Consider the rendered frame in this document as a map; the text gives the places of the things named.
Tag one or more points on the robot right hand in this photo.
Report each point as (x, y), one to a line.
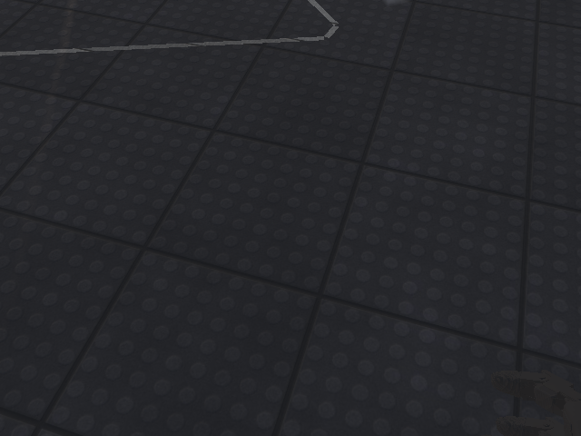
(548, 391)

